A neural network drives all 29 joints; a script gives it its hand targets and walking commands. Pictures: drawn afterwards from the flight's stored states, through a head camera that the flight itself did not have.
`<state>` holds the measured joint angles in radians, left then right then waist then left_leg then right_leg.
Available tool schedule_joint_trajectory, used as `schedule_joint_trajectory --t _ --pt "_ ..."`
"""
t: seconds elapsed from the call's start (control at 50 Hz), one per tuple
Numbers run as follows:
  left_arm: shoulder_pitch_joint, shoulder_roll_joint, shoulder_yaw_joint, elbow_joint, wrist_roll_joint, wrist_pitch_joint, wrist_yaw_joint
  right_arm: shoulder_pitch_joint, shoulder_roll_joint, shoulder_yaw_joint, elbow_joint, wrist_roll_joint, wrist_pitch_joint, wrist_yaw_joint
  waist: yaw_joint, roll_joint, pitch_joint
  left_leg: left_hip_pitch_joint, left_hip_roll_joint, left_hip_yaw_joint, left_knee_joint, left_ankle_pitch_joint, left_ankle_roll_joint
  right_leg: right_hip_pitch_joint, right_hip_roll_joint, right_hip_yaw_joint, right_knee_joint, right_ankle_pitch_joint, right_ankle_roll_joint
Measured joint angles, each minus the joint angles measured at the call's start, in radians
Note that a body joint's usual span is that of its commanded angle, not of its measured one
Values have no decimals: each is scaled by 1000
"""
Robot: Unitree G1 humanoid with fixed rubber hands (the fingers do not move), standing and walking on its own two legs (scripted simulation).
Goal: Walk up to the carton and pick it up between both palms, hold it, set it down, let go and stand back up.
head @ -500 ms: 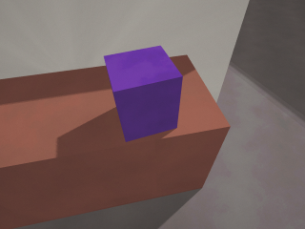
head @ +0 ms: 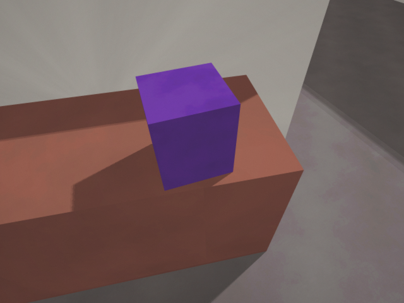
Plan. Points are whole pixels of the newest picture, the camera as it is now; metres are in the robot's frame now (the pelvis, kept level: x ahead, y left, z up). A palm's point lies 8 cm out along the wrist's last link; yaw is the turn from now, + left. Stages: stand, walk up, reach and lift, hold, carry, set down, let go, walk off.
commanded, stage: stand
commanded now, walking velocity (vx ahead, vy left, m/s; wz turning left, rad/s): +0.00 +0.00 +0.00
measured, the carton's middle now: (187, 127) +0.57 +0.08 +0.01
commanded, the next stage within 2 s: none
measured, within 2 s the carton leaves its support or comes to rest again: neither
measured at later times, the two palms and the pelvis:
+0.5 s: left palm out of the picture -0.03 +0.19 -0.15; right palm out of the picture -0.03 -0.20 -0.15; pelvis +0.00 +0.00 +0.00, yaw +0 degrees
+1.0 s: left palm out of the picture -0.02 +0.19 -0.15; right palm out of the picture -0.02 -0.20 -0.15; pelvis +0.01 -0.01 +0.00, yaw +1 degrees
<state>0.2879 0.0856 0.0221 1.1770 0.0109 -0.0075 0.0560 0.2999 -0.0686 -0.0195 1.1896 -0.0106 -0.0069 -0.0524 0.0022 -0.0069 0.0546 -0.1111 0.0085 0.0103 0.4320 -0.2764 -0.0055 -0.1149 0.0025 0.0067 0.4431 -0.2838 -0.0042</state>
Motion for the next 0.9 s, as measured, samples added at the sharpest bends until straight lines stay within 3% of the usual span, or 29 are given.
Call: schedule_joint_trajectory --t 0.9 --pt "23 -5 -3 -6 -1 -11 -8 11 -7 2 -1 3 -8 -2 3 6 -11 15 9 -14 -17 -7 -10 26 9 -15 -31 -4 -10"
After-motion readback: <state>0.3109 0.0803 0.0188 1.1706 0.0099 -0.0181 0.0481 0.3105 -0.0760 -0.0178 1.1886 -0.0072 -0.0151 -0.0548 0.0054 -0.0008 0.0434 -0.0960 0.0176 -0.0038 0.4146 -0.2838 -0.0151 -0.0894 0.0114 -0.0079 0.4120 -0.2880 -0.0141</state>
